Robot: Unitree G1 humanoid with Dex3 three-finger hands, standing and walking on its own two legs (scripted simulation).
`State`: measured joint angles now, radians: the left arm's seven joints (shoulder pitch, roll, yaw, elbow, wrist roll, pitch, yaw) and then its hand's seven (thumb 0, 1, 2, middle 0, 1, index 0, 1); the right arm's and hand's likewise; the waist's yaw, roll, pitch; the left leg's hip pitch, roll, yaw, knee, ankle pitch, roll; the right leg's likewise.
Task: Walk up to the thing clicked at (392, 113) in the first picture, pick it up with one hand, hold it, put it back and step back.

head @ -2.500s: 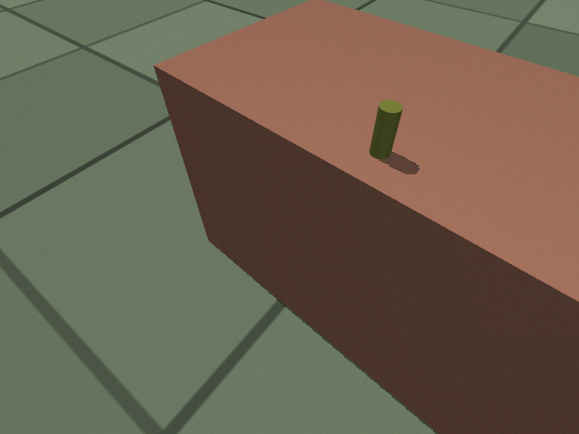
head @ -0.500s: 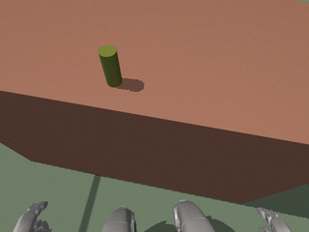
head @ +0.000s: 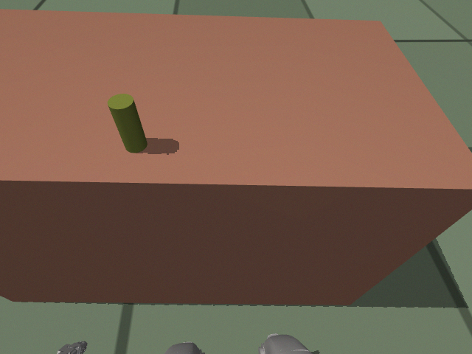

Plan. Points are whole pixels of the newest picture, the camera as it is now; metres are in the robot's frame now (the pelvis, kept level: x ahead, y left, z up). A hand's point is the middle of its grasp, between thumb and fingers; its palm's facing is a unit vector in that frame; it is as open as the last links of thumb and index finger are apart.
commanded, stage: walk up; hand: left
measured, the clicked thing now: (129, 125) +0.48 +0.21 +0.11
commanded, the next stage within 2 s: stand in 1.58 s
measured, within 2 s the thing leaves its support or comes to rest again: neither
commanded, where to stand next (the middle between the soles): +0.07 +0.01 m, yaw +0 degrees
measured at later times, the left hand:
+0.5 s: hand out of the picture +0.09 +0.24 -0.12, palm faces -0.03 -0.93 -0.36, open 7.4 cm
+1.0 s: hand out of the picture +0.13 +0.24 -0.11, palm faces -0.05 -0.94 -0.33, open 7.4 cm
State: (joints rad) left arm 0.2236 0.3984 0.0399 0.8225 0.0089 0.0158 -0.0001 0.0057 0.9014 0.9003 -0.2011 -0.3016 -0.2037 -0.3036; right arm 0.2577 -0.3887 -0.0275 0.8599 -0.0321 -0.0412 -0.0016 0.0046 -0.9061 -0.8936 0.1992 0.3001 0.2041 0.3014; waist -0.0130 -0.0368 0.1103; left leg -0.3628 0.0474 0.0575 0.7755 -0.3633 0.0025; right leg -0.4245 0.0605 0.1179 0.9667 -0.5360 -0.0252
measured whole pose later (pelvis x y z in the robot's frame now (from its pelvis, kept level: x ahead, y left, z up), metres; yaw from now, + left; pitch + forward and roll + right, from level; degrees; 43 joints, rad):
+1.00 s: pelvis +0.02 +0.00 +0.04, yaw -2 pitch -3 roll +0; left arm 0.04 0.34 0.01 1.15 0.01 -0.02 -0.01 0.00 0.90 0.90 -0.20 -0.30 -0.20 -0.30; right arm 0.07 -0.35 -0.01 1.13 -0.01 -0.01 0.01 0.00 -0.91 -0.89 0.20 0.30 0.20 0.30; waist -0.01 0.01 0.05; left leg -0.13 0.02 0.03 0.37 -0.19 -0.01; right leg -0.13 -0.01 0.05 0.36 -0.19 0.03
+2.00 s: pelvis +0.02 -0.01 +0.04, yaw -2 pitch -2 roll +0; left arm 0.09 0.35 0.00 1.13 0.01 -0.02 -0.01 0.00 0.90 0.90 -0.20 -0.30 -0.20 -0.30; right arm 0.08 -0.35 -0.01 1.14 -0.01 0.00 0.01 0.00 -0.91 -0.89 0.20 0.30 0.20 0.30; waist -0.01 0.00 0.06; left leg -0.11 0.03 0.02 0.31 -0.17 -0.02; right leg -0.11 -0.01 0.04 0.32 -0.18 0.02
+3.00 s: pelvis +0.02 -0.01 +0.04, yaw -1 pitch -2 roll +0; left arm 0.12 0.36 0.00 1.12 0.01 -0.01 -0.01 0.00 0.90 0.90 -0.20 -0.30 -0.20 -0.30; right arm 0.11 -0.35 0.00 1.13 -0.01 0.00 0.01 0.00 -0.91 -0.89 0.20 0.30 0.20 0.30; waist -0.01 0.00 0.06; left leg -0.12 0.02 0.01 0.32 -0.16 -0.02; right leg -0.12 -0.02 0.03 0.33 -0.18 0.02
